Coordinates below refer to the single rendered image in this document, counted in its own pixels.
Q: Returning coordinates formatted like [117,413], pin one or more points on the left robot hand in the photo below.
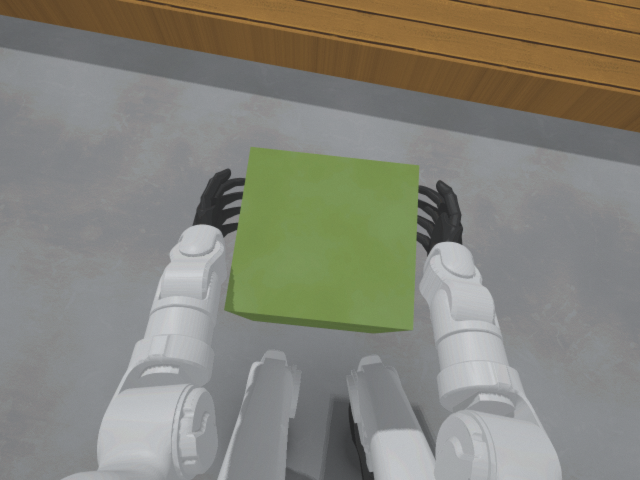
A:
[210,210]

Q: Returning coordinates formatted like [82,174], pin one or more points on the left robot upper arm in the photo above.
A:
[156,433]

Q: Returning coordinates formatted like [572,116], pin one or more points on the carton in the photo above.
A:
[327,242]

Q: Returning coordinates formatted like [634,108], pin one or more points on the right robot hand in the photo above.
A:
[447,217]

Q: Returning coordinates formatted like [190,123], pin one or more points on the robot right shin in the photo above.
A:
[370,359]

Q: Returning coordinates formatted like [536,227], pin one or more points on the right robot foot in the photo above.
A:
[366,475]

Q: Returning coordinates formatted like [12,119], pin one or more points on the robot left forearm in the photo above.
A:
[176,348]

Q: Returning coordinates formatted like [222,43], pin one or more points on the robot right forearm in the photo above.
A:
[474,370]

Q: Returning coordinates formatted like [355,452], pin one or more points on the right robot upper arm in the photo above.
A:
[473,445]

